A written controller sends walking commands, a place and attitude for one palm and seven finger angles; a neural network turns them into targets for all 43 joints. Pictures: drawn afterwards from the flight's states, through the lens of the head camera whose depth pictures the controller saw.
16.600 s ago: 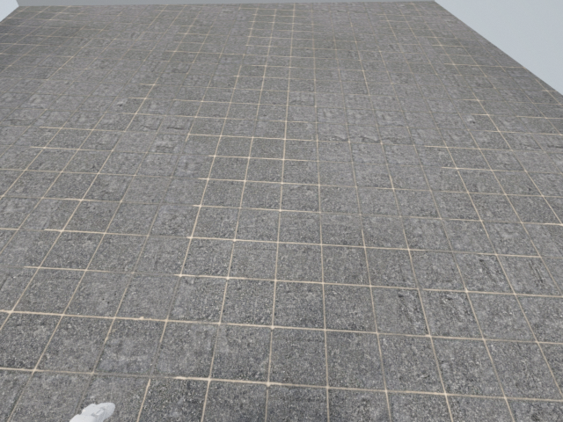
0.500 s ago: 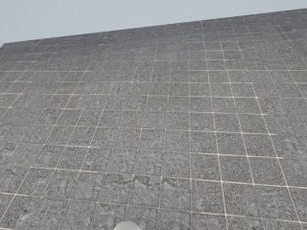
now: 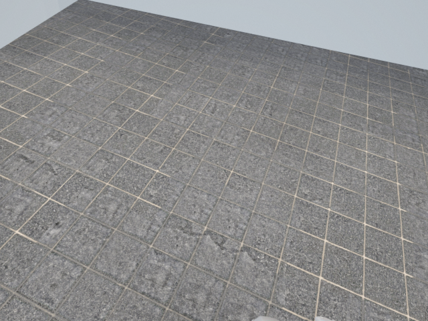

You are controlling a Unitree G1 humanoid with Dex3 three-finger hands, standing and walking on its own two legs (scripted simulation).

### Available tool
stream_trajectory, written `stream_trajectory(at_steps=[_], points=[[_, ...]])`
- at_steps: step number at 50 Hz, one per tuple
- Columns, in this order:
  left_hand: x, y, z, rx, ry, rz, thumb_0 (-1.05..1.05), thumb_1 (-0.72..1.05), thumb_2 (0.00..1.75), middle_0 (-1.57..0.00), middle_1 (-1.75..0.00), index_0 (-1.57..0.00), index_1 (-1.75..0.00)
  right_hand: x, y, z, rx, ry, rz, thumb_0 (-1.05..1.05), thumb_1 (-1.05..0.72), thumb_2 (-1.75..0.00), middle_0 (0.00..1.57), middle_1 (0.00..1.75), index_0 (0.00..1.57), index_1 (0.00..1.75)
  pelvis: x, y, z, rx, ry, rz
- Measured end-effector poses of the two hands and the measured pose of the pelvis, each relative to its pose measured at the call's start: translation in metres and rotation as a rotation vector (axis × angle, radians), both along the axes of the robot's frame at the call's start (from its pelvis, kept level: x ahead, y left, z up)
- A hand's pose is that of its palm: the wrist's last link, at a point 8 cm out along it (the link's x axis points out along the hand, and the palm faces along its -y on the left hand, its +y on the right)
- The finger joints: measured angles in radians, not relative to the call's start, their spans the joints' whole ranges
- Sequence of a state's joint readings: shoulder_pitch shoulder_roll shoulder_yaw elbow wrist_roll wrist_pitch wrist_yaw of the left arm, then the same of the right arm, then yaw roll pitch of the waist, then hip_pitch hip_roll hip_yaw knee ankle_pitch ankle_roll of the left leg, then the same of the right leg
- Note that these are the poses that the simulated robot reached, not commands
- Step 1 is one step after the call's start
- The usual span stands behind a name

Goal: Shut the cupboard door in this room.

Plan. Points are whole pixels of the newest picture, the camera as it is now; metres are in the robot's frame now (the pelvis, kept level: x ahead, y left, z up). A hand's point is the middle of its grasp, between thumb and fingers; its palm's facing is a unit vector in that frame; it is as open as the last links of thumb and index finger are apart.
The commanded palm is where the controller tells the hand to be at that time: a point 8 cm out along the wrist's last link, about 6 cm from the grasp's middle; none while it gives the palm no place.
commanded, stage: turn or walk to find it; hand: left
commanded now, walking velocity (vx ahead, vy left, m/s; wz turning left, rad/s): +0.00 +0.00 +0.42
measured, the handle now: out of the picture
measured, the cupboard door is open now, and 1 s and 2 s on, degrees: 82 82 82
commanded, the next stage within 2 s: none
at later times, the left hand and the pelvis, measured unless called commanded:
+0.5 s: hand out of the picture +0.06 +0.15 -0.15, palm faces +0.16 -0.95 -0.28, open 7.4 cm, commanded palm none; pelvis -0.03 -0.06 -0.01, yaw +11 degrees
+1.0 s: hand out of the picture -0.17 +0.13 -0.19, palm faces +0.49 -0.84 -0.25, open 7.4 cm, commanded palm none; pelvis -0.07 -0.05 -0.01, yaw +25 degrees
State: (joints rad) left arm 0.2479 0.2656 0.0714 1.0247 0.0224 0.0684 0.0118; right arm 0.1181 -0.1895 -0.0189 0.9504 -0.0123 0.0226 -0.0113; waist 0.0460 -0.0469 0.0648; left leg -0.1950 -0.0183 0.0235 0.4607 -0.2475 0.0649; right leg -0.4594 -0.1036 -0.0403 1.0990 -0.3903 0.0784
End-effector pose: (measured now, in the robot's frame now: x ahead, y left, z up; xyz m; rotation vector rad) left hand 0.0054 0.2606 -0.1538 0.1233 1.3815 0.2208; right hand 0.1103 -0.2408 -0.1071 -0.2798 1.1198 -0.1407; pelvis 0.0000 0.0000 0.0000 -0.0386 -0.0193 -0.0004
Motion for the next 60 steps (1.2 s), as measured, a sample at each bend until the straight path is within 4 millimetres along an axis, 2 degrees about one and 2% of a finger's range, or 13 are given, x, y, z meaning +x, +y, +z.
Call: stream_trajectory(at_steps=[5,11,17,22,25,31,38,41,44,49,52,55,60], points=[[0.017,0.006,0.007,0.010,-0.069,-0.002,0.01,0.91,0.90,-0.19,-0.30,-0.20,-0.30,-0.023,0.009,-0.004,0.021,0.039,-0.015,0.00,-0.91,-0.90,0.20,0.30,0.20,0.30,-0.005,0.004,0.003,0.005,0.005,0.025],[0.038,0.001,0.015,0.034,-0.134,-0.009,0.01,0.91,0.90,-0.19,-0.30,-0.20,-0.30,-0.065,0.005,-0.017,0.044,0.127,-0.047,0.00,-0.91,-0.90,0.20,0.30,0.20,0.30,-0.012,-0.002,0.002,0.020,0.018,0.067],[0.057,-0.023,0.026,0.055,-0.204,-0.022,0.01,0.91,0.90,-0.19,-0.30,-0.19,-0.30,-0.106,-0.016,-0.033,0.064,0.231,-0.065,0.00,-0.91,-0.90,0.20,0.30,0.20,0.30,-0.021,-0.020,-0.001,0.033,0.031,0.113],[0.058,-0.052,0.032,0.082,-0.264,-0.012,0.01,0.91,0.90,-0.19,-0.30,-0.20,-0.30,-0.122,-0.045,-0.051,0.092,0.282,-0.052,0.01,-0.91,-0.90,0.20,0.30,0.20,0.30,-0.029,-0.047,-0.010,0.060,0.042,0.153],[0.040,-0.070,0.038,0.096,-0.266,0.011,0.01,0.91,0.90,-0.20,-0.30,-0.20,-0.30,-0.118,-0.061,-0.057,0.100,0.290,-0.028,0.01,-0.91,-0.90,0.20,0.30,0.20,0.30,-0.034,-0.060,-0.008,0.059,0.030,0.187],[-0.010,-0.093,0.044,0.098,-0.208,0.112,0.01,0.90,0.90,-0.20,-0.30,-0.20,-0.30,-0.090,-0.083,-0.051,0.094,0.259,0.048,0.01,-0.91,-0.90,0.20,0.30,0.19,0.30,-0.037,-0.077,0.000,0.087,0.016,0.250],[-0.075,-0.102,0.038,0.102,-0.135,0.245,0.00,0.92,0.90,-0.20,-0.30,-0.20,-0.30,-0.053,-0.083,-0.047,0.057,0.241,0.168,0.00,-0.91,-0.90,0.20,0.30,0.19,0.30,-0.043,-0.083,0.000,0.090,0.018,0.327],[-0.107,-0.104,0.033,0.090,-0.087,0.296,0.01,0.91,0.90,-0.20,-0.30,-0.20,-0.30,-0.033,-0.072,-0.044,0.044,0.217,0.226,0.01,-0.91,-0.90,0.20,0.30,0.19,0.30,-0.049,-0.080,0.000,0.087,0.021,0.356],[-0.140,-0.104,0.026,0.073,-0.037,0.345,0.01,0.91,0.90,-0.20,-0.30,-0.20,-0.30,-0.011,-0.052,-0.039,0.035,0.174,0.291,0.01,-0.91,-0.90,0.20,0.30,0.19,0.30,-0.056,-0.074,-0.002,0.079,0.024,0.383],[-0.195,-0.096,0.008,0.033,0.031,0.430,0.01,0.91,0.90,-0.20,-0.30,-0.20,-0.30,0.022,-0.004,-0.028,0.022,0.069,0.403,0.01,-0.91,-0.90,0.20,0.30,0.19,0.30,-0.072,-0.057,-0.010,0.051,0.024,0.431],[-0.221,-0.086,-0.008,0.012,0.061,0.476,0.01,0.90,0.90,-0.20,-0.30,-0.20,-0.30,0.031,0.026,-0.022,0.018,0.001,0.460,0.00,-0.91,-0.90,0.20,0.30,0.19,0.30,-0.081,-0.045,-0.017,0.047,0.018,0.457],[-0.230,-0.078,-0.007,0.003,0.071,0.497,0.01,0.91,0.90,-0.20,-0.30,-0.20,-0.30,0.027,0.045,-0.011,0.018,-0.023,0.496,0.00,-0.91,-0.90,0.20,0.30,0.19,0.30,-0.088,-0.038,-0.011,0.032,0.006,0.473],[-0.222,-0.061,0.003,0.011,-0.008,0.512,0.01,0.91,0.90,-0.19,-0.30,-0.20,-0.30,0.009,0.057,-0.004,0.017,-0.001,0.516,0.00,-0.91,-0.90,0.20,0.30,0.20,0.30,-0.097,-0.032,-0.001,0.009,0.003,0.512]])
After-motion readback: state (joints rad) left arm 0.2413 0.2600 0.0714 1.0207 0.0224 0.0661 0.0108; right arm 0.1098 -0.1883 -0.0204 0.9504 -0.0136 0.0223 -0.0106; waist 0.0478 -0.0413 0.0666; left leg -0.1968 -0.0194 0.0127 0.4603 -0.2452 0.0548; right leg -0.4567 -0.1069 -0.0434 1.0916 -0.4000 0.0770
